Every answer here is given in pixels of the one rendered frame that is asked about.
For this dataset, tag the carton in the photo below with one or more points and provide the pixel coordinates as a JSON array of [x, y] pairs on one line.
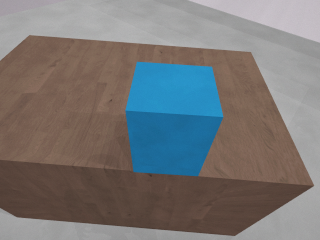
[[173, 114]]

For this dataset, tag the pedestal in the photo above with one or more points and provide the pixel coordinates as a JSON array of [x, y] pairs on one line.
[[65, 151]]

